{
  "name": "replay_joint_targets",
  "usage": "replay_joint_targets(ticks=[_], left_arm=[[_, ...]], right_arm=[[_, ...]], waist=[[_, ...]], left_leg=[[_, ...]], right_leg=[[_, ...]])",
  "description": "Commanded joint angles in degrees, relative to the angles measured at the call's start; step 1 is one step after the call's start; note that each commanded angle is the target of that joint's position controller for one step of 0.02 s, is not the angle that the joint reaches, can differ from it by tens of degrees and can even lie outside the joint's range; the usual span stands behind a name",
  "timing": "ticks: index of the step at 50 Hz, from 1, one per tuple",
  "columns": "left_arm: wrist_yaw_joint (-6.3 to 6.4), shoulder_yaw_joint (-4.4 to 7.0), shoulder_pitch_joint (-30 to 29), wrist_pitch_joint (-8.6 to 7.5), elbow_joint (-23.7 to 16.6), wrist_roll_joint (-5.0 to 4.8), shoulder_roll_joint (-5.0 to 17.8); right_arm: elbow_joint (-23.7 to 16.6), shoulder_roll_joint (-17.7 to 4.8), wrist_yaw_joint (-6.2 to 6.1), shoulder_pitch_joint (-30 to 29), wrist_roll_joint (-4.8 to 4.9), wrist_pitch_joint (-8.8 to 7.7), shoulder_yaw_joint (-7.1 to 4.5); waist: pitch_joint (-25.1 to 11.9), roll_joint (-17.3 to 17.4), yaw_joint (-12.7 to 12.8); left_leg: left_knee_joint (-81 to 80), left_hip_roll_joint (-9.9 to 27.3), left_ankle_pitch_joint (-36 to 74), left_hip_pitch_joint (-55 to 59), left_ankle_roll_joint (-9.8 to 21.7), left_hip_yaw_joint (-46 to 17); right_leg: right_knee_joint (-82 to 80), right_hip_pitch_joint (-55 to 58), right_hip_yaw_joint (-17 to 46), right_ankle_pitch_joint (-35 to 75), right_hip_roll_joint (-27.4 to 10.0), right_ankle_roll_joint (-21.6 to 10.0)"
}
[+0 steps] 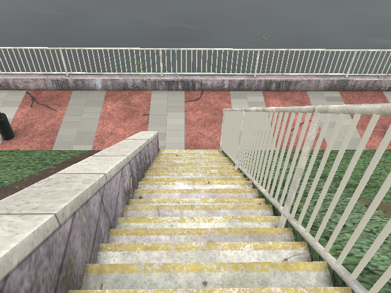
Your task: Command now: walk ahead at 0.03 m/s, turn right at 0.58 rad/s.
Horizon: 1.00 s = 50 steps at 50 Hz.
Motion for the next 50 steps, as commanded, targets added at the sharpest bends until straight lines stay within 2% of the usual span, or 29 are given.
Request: replay_joint_targets(ticks=[1, 7, 10, 13, 15, 20, 21, 22, 23, 24, 25, 27, 29, 32, 35, 36, 37, 38, 39, 40, 41, 42, 43, 45, 46, 47, 48, 49, 50], left_arm=[[-0.79, -2.26, 9.6, 1.71, -3.8, 0.28, -3.0], [-1.49, -1.99, -1.8, 1.06, -10.4, -0.42, -0.4], [-2.34, -2.44, -5.4, 0.78, -13.7, -0.44, -1.0], [-2.44, -2.01, -6.2, 1.74, -14.3, 0.20, -1.7], [-2.42, -2.08, -7.8, 1.50, -16.5, -0.30, -1.6], [-2.08, 1.87, -7.3, -1.00, -15.7, -1.63, 3.8], [-1.91, 4.49, -6.3, -2.06, -13.2, -1.94, 8.5], [1.08, 5.80, 10.9, -3.25, -7.3, 1.01, 11.4], [0.17, 4.60, 16.2, -5.49, -5.4, 3.43, 12.3], [-1.23, 3.26, 18.6, -5.28, -4.5, 4.78, 7.1], [-3.63, 2.91, 11.4, -3.68, -7.0, 5.48, 7.6], [-6.40, 2.96, -11.0, -2.92, -6.2, 1.14, 8.2], [-5.58, 3.02, -16.9, -4.13, -3.8, 1.89, 5.2], [-3.79, 1.69, -5.5, -7.49, 4.1, 2.20, 2.4], [-1.36, 1.51, 4.0, -9.40, 8.8, 3.49, 2.8], [-0.41, 1.37, 7.1, -9.37, 9.8, 2.76, 2.5], [2.86, 4.23, 8.3, -4.52, 12.2, -1.67, 8.2], [4.06, 4.24, 7.6, -2.94, 10.6, -2.00, 9.4], [0.06, 1.40, 4.1, -6.50, 9.1, 3.43, 5.1], [-0.78, 0.97, 2.7, -7.49, 7.9, 2.98, 0.8], [-0.02, 0.82, 5.9, -7.59, 7.7, 1.63, -0.3], [0.12, 0.80, 10.0, -7.69, 9.7, 1.54, 0.5], [0.03, 0.75, 8.7, -8.08, 10.8, 2.67, 3.2], [1.24, 0.85, 5.7, -8.22, 9.2, 2.00, 3.5], [1.35, 0.90, 2.4, -7.73, 7.8, -0.06, 4.3], [0.47, 0.95, -0.4, -7.30, 7.7, 0.91, 6.2], [-1.39, 1.55, -6.3, -7.36, 6.7, 5.10, 8.7], [-2.50, 3.05, -9.0, -7.30, 5.1, 3.94, 11.1], [-4.28, 4.50, -13.5, -6.90, 4.6, 3.87, 15.7]], right_arm=[[-3.5, -8.3, -2.35, 1.3, -1.09, -2.29, -1.42], [-2.4, -10.1, -3.12, 6.1, -1.92, -2.92, -0.73], [-1.6, -11.7, -3.01, 6.1, -0.93, -3.57, -1.32], [0.0, -14.2, -3.56, 5.7, -2.86, -4.34, -2.16], [0.6, -15.5, -3.51, 5.5, -1.99, -4.70, -3.54], [-0.4, -19.4, -2.11, 0.2, -0.74, -2.93, -6.56], [-2.0, -15.5, -1.50, -1.6, 0.92, -1.70, -5.92], [-8.4, -6.6, -1.04, -9.0, -0.85, -1.05, -2.72], [-12.2, -2.5, -1.73, -17.8, -0.44, -0.26, -0.09], [-10.9, -0.1, -2.47, -19.8, 1.12, -1.10, 0.88], [-11.2, -1.6, -3.22, -17.0, 1.85, -2.31, 0.43], [-6.7, -8.1, -3.48, -5.8, 1.96, -3.41, -1.14], [0.3, -7.2, 0.42, 8.6, 1.22, 1.68, -0.66], [-1.6, -5.6, 1.31, 4.7, -1.36, 1.63, -0.05], [-4.6, -4.6, 1.17, -8.6, -0.52, 0.73, 1.09], [-5.4, -3.6, 1.43, -13.5, -0.33, 0.94, 1.43], [-6.3, -3.8, -0.74, -15.1, 3.51, 2.61, -1.54], [-5.4, -1.5, -0.43, -12.8, 4.20, 3.14, -0.30], [-3.4, -1.0, 2.62, -7.4, -4.09, 1.26, 1.46], [-1.9, -4.0, 2.90, -6.6, -5.04, 0.89, 0.36], [-3.1, -2.9, 2.89, -12.0, -3.63, 0.81, 1.24], [-4.1, -1.0, 3.30, -16.8, -1.97, 0.56, 2.05], [-3.1, -0.6, 3.58, -13.9, -2.40, 0.10, 2.29], [0.2, -3.8, 3.16, -7.3, -2.80, -0.21, 1.36], [-0.6, -3.5, 2.96, -10.7, -2.18, -0.18, 1.21], [0.6, -3.5, 2.52, -5.8, -2.12, -0.33, 1.28], [7.4, -5.8, 2.20, 13.8, -2.63, -1.07, -0.05], [11.4, -8.3, 2.15, 24.1, -0.59, -1.54, -1.88], [15.6, -8.4, 1.95, 38.5, -0.42, -1.81, -2.76]], waist=[[2.6, 1.8, 1.8], [1.9, 5.0, -5.4], [3.1, 5.6, -6.2], [1.2, 6.8, -5.3], [3.1, 6.9, -4.2], [1.0, 10.0, -0.2], [-0.1, 4.7, -0.2], [-3.3, -11.5, 7.9], [5.6, -9.6, 17.6], [15.2, -6.0, 21.6], [18.2, -8.8, 14.9], [12.9, -8.8, -3.1], [7.8, 0.5, -11.3], [7.4, 1.6, -5.3], [6.0, -4.6, 5.0], [5.8, -4.7, 7.2], [5.9, 4.6, 1.6], [3.9, 1.1, 1.5], [4.1, -24.0, 0.8], [7.0, -11.4, 1.5], [5.8, -0.4, 4.6], [5.8, -2.4, 6.3], [5.5, -7.8, 4.0], [4.6, -3.7, 2.2], [5.7, -3.0, 2.9], [4.0, -4.4, 0.6], [1.8, -4.4, -7.1], [5.2, 8.2, -13.2], [5.0, 14.7, -20.8]], left_leg=[[-12.7, 18.5, 11.0, -2.3, 12.8, -9.7], [-13.8, 21.6, -2.6, 12.4, 11.7, -12.1], [-16.6, 21.1, -11.4, 14.2, 9.0, -9.9], [-18.1, 23.4, -12.1, 9.9, 8.5, -6.8], [-18.8, 22.7, -19.0, 9.1, 5.8, -5.5], [-24.2, 29.7, -32.0, 2.1, 4.7, -7.4], [-14.6, 26.3, -37.6, 0.9, 4.4, -5.3], [16.5, 15.9, -38.5, -30.3, -2.3, -5.1], [31.1, -1.4, -25.2, -57.1, -8.1, -26.8], [25.3, -9.0, -11.8, -64.1, -6.3, -48.0], [25.1, -11.4, -6.3, -62.5, -4.8, -48.5], [47.4, -8.9, 4.1, -35.1, -4.8, -25.8], [65.5, -6.4, 13.5, -15.7, -7.2, -15.1], [61.3, -4.4, 13.1, -20.2, -7.2, -16.7], [39.8, -5.6, 13.2, -37.3, -7.4, -21.7], [31.8, -5.2, 14.4, -39.5, -7.9, -20.5], [26.6, -8.1, 19.0, -25.8, -7.1, -16.1], [22.1, -9.4, 25.3, -17.1, -6.0, -13.2], [36.7, -2.7, 19.9, -24.3, -4.9, -13.7], [38.1, -2.1, 18.3, -30.0, -4.7, -17.0], [22.8, -2.4, 16.2, -30.4, -5.4, -12.9], [17.3, -2.1, 16.3, -24.8, -5.4, -8.0], [27.7, -1.6, 17.0, -19.3, -5.4, -9.8], [27.8, -1.8, 8.8, -22.5, -6.2, -9.1], [13.3, -1.6, 0.6, -18.8, -6.1, -5.4], [12.1, -3.5, -2.3, -2.2, -6.2, -1.8], [23.9, -5.3, 4.2, 19.7, -5.6, -1.3], [5.2, -6.3, -4.0, 28.1, -4.3, -0.6], [-7.1, -5.7, 3.7, 36.3, 1.0, -0.3]], right_leg=[[8.9, -1.3, -4.1, 6.0, -3.4, 1.2], [8.9, -12.7, -1.4, 7.0, -5.0, 1.4], [-4.4, -13.9, -2.5, 0.2, -6.7, 1.0], [-2.9, -4.1, -8.0, -3.2, -5.4, -2.1], [-18.4, -2.7, -6.3, -11.9, -5.1, -5.8], [-36.2, 14.1, -7.2, -18.5, 3.0, -13.6], [-58.1, 18.5, -3.7, -20.7, 5.7, -17.0], [-76.6, 36.9, 38.9, -35.1, -7.9, -31.0], [-90.4, 47.8, 74.9, -45.6, -12.8, -31.6], [-95.4, 49.1, 74.8, -33.8, -14.9, -26.0], [-96.3, 45.4, 64.9, -16.8, -15.4, -21.0], [-81.1, 14.7, 30.2, 0.4, -9.3, -19.4], [-80.0, -8.4, 18.7, -6.8, -6.5, -17.7], [-78.9, 2.6, 19.5, -2.7, -7.7, -18.7], [-74.6, 34.0, 20.6, 4.3, -8.9, -20.0], [-74.0, 39.6, 20.9, 5.5, -9.3, -20.3], [-71.8, 35.8, 19.8, 23.5, -8.0, -17.5], [-69.7, 32.9, 14.7, 25.7, -8.2, -15.5], [-74.1, 30.7, 14.8, 16.4, -10.1, -18.7], [-70.2, 32.1, 20.7, 16.0, -11.2, -20.4], [-68.5, 35.8, 19.2, 12.9, -9.7, -19.5], [-70.0, 34.9, 17.2, 11.4, -8.6, -18.3], [-67.8, 30.0, 20.6, 16.6, -10.4, -18.7], [-61.3, 36.9, 22.0, 24.3, -11.7, -17.2], [-60.8, 36.5, 18.0, 21.7, -10.5, -15.8], [-58.9, 28.7, 14.8, 25.0, -9.4, -16.2], [-48.4, 15.2, 13.4, 34.7, -9.6, -15.1], [-32.6, 9.8, 7.7, 30.6, -6.3, -12.9], [-5.3, 6.6, 0.5, 19.5, 0.6, -11.0]])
